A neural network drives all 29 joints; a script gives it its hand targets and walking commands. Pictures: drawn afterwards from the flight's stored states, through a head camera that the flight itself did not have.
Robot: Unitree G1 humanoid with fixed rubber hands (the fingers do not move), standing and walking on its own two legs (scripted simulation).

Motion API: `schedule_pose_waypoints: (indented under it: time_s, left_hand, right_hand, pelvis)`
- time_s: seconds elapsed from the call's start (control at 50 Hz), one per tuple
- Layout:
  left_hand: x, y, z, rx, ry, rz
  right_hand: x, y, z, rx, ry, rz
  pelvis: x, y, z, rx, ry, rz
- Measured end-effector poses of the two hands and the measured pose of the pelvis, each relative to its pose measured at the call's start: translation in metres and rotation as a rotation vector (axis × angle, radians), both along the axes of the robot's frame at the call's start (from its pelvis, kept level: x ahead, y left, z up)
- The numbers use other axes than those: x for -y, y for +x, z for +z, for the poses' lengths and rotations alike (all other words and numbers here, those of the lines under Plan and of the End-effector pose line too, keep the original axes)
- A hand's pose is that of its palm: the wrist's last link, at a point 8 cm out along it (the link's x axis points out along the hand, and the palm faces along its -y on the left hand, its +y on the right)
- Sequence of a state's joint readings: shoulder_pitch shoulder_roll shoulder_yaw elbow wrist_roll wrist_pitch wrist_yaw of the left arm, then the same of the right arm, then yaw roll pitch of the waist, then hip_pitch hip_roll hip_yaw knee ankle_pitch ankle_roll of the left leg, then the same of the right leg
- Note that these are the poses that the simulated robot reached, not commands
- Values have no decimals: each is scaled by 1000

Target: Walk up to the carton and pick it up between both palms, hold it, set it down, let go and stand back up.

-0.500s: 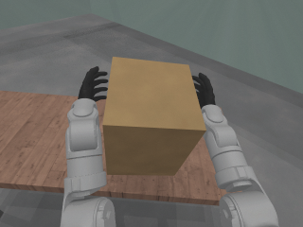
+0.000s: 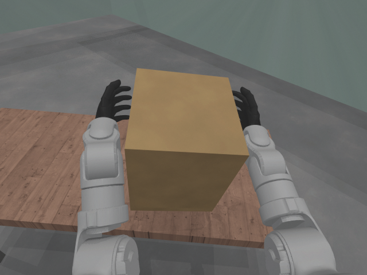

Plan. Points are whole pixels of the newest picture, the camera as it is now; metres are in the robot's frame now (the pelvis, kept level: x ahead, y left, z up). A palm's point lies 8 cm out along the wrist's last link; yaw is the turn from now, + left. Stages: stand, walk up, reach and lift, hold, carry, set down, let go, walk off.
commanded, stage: hold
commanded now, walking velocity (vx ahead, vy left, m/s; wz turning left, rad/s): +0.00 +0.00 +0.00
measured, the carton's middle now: (177, 146) +0.36 +0.01 +0.12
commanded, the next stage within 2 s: none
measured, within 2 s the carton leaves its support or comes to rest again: neither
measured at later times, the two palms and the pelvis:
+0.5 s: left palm (106, 119) +0.35 +0.15 +0.20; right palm (249, 125) +0.36 -0.14 +0.18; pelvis +0.00 +0.00 +0.00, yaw +0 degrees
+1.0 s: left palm (108, 120) +0.35 +0.15 +0.20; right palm (250, 126) +0.35 -0.14 +0.18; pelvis +0.00 +0.00 +0.00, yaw +0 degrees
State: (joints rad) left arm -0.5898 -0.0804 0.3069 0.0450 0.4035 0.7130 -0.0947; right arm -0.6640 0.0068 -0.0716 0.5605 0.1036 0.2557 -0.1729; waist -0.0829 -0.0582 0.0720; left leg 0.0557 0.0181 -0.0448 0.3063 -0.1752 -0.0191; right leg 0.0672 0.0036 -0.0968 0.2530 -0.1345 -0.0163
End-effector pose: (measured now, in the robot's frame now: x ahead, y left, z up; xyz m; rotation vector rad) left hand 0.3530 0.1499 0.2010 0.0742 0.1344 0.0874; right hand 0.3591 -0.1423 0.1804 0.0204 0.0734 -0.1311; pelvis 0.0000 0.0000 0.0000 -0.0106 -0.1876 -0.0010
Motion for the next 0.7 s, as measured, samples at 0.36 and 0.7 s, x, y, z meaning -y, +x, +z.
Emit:
schedule_pose_waypoints:
  time_s: [0.36,0.7]
  left_hand:
    - [1,-1,3,21,6,-7]
    - [-1,-3,4,12,-5,2]
  right_hand:
    - [1,-3,2,21,4,-7]
    - [-1,-3,3,15,0,0]
  pelvis:
    - [-3,4,0,9,-4,-7]
    - [-1,-1,0,5,0,-3]
